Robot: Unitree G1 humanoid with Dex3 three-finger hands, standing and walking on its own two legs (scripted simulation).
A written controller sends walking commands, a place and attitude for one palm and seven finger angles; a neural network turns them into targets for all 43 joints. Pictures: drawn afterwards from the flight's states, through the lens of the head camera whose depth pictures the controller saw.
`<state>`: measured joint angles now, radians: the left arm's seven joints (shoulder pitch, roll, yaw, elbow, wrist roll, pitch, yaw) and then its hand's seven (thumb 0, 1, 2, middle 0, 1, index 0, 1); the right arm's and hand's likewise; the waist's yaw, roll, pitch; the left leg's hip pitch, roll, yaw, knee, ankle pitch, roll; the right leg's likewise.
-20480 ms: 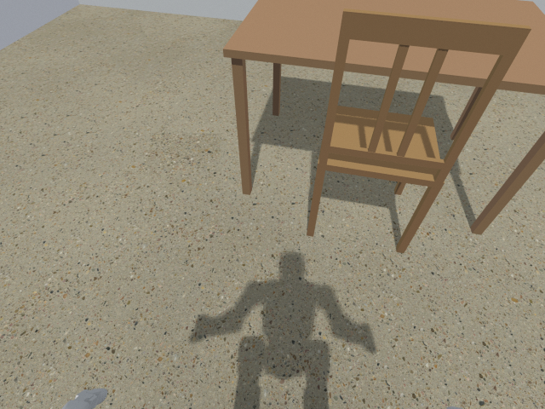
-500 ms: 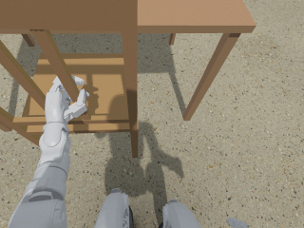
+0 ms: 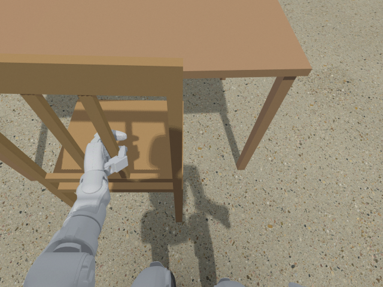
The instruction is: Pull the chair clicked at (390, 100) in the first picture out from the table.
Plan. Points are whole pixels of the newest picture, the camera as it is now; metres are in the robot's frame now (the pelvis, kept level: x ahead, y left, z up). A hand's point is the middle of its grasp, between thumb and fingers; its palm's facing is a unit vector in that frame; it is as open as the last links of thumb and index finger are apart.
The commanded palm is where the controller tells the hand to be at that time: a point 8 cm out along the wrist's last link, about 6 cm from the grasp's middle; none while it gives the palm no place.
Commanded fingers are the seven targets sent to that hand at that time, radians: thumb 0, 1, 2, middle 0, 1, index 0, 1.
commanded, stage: step backward, pulling the chair out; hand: left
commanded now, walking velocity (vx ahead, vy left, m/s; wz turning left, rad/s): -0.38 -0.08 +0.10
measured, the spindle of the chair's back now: (69, 144) +0.42 +0.29 -0.02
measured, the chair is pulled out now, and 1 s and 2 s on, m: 0.07 0.20 0.30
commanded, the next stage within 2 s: none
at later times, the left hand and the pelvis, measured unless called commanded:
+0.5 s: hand (141, 197) +0.30 +0.11 -0.04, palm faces +0.06 -0.99 -0.13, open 5.2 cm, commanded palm +0.30 +0.16 -0.03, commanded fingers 0.00 0.90 0.90 -0.50 -1.45 -0.50 -1.45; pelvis -0.06 -0.02 +0.02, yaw +1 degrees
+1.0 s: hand (144, 215) +0.27 +0.10 -0.04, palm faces +0.00 -0.98 -0.17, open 5.4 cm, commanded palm +0.27 +0.16 -0.03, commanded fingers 0.00 0.90 0.90 -0.50 -1.45 -0.50 -1.45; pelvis -0.09 -0.02 +0.02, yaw +0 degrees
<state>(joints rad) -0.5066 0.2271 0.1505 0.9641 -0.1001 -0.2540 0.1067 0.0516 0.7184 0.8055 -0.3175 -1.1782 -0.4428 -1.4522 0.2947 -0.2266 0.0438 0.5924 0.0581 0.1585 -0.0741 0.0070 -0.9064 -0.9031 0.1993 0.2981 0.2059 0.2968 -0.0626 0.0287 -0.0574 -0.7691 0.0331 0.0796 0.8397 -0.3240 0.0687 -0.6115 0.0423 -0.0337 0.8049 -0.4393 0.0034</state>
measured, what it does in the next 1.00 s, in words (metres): shifts its weight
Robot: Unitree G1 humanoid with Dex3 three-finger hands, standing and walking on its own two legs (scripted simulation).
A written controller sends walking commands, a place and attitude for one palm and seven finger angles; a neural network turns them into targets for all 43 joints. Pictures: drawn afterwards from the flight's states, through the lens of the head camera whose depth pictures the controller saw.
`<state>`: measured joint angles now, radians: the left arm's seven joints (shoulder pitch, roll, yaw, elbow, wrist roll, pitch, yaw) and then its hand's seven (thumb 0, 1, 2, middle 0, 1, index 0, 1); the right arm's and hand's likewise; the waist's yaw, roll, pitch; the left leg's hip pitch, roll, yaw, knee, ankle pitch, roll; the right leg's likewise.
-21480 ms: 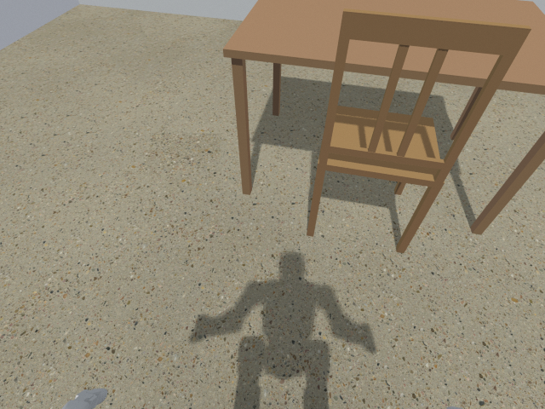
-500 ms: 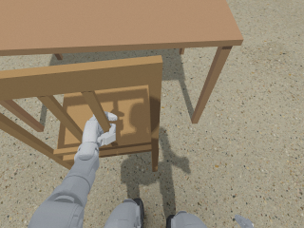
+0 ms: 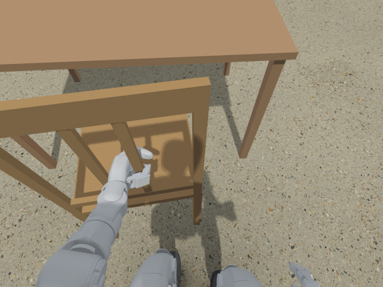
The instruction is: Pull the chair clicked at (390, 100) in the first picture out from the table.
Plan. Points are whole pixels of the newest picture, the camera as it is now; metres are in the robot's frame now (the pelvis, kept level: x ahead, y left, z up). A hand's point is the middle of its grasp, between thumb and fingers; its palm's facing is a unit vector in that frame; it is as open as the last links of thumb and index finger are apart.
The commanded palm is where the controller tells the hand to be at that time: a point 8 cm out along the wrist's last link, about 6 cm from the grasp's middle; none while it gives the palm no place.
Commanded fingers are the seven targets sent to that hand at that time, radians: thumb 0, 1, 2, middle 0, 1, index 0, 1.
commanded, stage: step backward, pulling the chair out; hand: left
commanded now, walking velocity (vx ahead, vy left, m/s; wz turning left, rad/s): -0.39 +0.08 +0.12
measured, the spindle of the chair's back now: (97, 169) +0.37 +0.24 -0.04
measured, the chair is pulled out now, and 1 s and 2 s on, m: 0.20 0.30 0.44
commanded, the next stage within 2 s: none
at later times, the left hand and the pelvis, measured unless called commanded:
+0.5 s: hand (134, 187) +0.33 +0.15 -0.06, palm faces -0.01 -0.98 -0.20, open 5.6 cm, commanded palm +0.32 +0.20 -0.05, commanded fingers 0.00 0.90 0.90 -0.50 -1.45 -0.50 -1.45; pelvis -0.04 +0.01 +0.00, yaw +0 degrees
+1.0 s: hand (121, 217) +0.25 +0.17 -0.05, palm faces +0.05 -0.98 -0.19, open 5.6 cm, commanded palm +0.25 +0.22 -0.05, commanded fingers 0.00 0.90 0.90 -0.50 -1.45 -0.50 -1.45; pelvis -0.11 +0.01 +0.01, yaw +3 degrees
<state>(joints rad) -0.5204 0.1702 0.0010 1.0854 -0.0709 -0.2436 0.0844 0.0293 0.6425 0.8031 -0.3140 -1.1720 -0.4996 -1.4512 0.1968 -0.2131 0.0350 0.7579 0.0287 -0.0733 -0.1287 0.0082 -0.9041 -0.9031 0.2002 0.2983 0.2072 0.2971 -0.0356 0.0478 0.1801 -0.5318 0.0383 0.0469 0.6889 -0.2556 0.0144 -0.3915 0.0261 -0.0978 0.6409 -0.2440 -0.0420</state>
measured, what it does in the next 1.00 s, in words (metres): walks backwards: left foot, then left foot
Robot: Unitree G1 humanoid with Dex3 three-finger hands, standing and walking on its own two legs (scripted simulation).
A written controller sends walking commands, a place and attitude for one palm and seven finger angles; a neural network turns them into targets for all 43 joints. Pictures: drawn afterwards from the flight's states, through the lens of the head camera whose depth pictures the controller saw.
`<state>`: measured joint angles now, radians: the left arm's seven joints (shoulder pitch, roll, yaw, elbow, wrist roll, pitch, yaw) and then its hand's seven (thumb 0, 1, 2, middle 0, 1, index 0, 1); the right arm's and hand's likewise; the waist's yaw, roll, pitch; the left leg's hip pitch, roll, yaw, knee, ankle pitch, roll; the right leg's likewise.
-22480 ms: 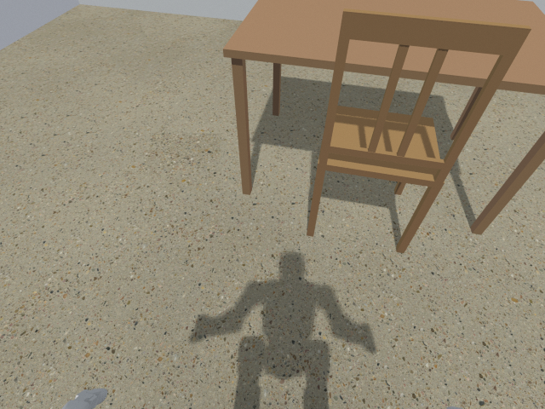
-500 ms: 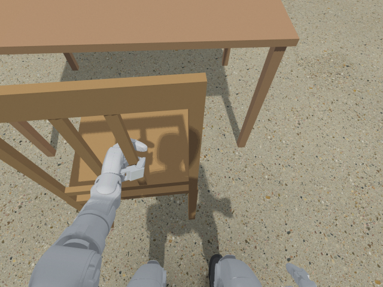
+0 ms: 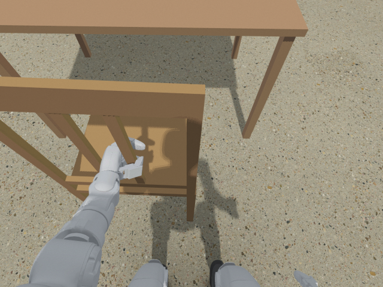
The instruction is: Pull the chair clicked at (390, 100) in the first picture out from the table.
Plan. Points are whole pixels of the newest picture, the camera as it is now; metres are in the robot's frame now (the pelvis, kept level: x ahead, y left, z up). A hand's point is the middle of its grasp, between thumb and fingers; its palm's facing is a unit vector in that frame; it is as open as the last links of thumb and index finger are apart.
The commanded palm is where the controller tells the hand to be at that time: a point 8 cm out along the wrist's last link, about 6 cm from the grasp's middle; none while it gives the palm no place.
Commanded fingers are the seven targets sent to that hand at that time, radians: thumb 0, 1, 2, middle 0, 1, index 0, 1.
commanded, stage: step backward, pulling the chair out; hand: left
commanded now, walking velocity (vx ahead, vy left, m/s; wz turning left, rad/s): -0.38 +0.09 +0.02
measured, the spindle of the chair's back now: (90, 154) +0.40 +0.26 -0.05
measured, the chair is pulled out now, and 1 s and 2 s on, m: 0.30 0.44 0.62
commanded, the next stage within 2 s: stop walking, hand still on the chair in 1.22 s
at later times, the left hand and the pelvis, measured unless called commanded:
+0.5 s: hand (131, 199) +0.29 +0.14 -0.06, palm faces +0.02 -0.98 -0.19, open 5.7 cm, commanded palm +0.30 +0.19 -0.06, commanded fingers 0.00 0.90 0.90 -0.50 -1.45 -0.50 -1.45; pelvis -0.07 +0.00 -0.01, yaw +0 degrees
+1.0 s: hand (135, 224) +0.24 +0.13 -0.06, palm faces +0.03 -0.98 -0.19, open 5.6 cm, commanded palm +0.23 +0.18 -0.06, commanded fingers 0.00 0.90 0.90 -0.50 -1.45 -0.50 -1.45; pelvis -0.14 -0.01 +0.00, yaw +1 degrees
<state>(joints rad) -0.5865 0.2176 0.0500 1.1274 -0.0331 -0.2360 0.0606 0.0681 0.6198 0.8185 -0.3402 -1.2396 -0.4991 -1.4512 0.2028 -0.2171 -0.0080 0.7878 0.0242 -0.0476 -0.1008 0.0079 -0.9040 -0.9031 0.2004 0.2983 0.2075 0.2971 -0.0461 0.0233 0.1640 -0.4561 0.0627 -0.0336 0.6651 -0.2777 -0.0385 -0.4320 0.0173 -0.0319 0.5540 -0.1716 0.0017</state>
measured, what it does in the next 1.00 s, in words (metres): walks backwards: left foot, then right foot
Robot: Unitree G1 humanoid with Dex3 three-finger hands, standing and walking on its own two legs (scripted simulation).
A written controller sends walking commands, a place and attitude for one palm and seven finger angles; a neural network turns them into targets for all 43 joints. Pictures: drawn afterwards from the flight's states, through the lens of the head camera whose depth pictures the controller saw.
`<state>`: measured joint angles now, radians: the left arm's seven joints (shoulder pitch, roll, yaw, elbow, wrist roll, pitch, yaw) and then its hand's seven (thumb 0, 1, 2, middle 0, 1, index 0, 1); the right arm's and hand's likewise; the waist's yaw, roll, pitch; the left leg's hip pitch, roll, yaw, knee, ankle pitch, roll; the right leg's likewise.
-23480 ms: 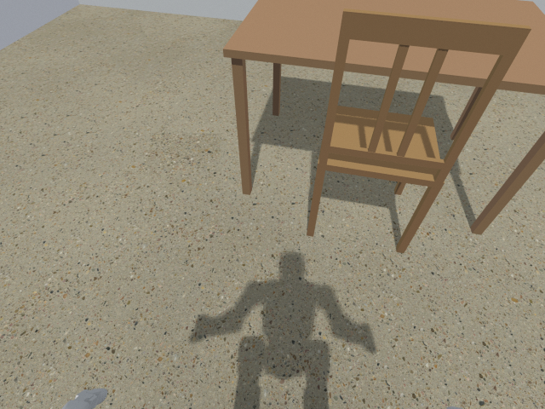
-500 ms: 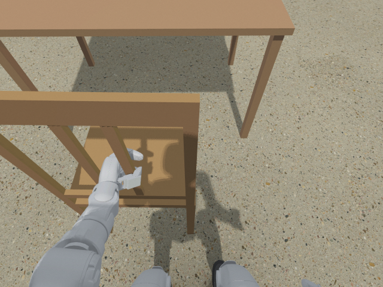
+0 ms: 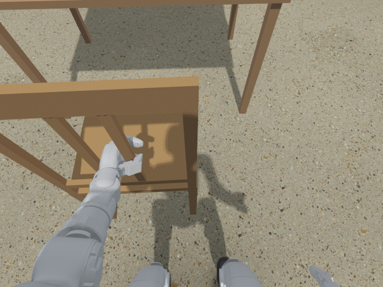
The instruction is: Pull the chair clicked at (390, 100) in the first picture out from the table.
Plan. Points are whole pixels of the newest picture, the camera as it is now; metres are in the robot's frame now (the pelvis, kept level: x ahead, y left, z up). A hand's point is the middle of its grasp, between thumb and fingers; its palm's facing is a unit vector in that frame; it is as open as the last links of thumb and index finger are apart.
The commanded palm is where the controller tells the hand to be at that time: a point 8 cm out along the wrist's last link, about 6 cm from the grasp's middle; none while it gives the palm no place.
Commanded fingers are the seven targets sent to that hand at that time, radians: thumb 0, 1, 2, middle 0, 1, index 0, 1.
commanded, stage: step backward, pulling the chair out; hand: left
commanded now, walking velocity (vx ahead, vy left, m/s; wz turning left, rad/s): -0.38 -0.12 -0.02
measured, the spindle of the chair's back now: (89, 156) +0.40 +0.25 -0.06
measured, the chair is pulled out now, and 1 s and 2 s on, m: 0.44 0.62 0.62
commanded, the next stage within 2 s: stop walking, hand still on the chair in 0.22 s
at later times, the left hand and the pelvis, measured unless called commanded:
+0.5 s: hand (129, 216) +0.26 +0.14 -0.06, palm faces -0.04 -0.98 -0.17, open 5.6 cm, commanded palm +0.24 +0.19 -0.04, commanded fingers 0.00 0.90 0.90 -0.50 -1.45 -0.50 -1.45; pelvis -0.08 +0.02 +0.00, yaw -2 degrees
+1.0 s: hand (124, 244) +0.20 +0.14 -0.06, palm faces -0.03 -0.98 -0.17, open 5.7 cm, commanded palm +0.19 +0.19 -0.04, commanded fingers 0.00 0.90 0.90 -0.50 -1.45 -0.50 -1.45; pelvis -0.05 +0.02 +0.01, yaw -3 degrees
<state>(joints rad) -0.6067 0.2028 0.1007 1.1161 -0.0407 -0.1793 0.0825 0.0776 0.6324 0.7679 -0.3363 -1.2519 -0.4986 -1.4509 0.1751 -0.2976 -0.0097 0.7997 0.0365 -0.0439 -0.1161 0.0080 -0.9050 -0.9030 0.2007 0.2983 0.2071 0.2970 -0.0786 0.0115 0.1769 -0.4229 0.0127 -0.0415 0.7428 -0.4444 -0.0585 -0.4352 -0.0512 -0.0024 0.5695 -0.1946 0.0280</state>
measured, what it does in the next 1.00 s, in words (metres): steps on the spot: left foot, then right foot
